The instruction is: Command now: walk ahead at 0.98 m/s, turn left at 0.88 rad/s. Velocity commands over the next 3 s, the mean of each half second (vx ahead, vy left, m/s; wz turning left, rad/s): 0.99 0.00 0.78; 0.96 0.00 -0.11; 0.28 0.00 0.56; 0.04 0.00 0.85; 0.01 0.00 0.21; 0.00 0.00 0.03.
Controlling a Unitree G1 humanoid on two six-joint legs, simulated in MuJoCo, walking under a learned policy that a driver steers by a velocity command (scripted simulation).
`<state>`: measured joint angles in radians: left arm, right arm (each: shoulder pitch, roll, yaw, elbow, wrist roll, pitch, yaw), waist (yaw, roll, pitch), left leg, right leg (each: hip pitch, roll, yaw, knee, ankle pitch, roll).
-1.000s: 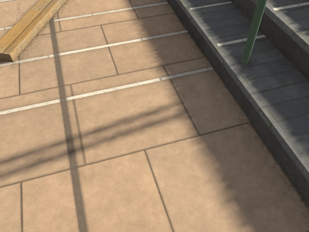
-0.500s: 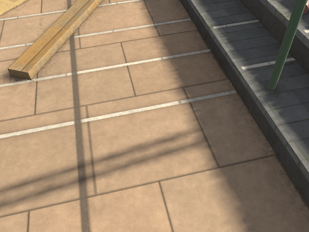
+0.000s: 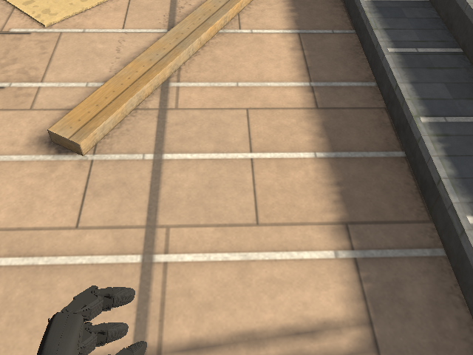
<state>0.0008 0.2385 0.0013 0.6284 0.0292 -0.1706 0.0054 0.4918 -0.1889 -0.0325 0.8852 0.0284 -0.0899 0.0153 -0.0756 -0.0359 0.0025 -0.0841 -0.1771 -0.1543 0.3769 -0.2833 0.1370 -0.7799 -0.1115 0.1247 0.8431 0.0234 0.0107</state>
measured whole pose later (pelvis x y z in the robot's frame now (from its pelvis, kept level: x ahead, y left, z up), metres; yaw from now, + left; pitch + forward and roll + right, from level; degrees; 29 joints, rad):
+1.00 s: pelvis +0.80 +0.25 -0.01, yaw +18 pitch -1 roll +2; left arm 0.13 0.27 0.04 0.73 -0.01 -0.08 -0.04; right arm 0.46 -0.22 -0.05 0.90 0.00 -0.12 0.00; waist -0.07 -0.05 0.01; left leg 0.13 -0.08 0.19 0.26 -0.39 0.05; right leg -0.81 -0.10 0.03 0.81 0.18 -0.06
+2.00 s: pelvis +1.05 +0.40 +0.00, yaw +63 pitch +3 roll -2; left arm 0.06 0.31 0.09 0.78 0.00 -0.01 0.01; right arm 0.14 -0.32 -0.08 0.53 0.00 0.05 -0.04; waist 0.00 0.00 0.03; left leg -0.35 -0.16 -0.27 0.54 -0.20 0.06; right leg -0.45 0.05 0.11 0.74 -0.33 0.06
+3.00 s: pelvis +1.05 +0.42 +0.00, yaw +67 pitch -1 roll +0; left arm 0.19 0.25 0.03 0.96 0.00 0.00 0.03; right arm 0.26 -0.21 -0.03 0.78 -0.01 -0.01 -0.02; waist 0.02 0.00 0.03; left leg -0.18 -0.04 -0.07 0.53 -0.33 0.01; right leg -0.22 -0.04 0.05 0.52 -0.27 0.06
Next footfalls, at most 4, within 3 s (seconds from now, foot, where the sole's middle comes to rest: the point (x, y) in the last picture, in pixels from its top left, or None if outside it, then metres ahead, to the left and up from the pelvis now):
0.14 right None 0.37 -0.14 -0.78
0.64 left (126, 306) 0.67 0.28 -0.78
1.10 right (139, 180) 1.16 0.28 -0.78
1.54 left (71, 214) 1.02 0.50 -0.78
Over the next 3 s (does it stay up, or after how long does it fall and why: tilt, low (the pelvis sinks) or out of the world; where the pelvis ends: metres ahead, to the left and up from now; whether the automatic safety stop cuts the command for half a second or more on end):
stays up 1.05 0.42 0.00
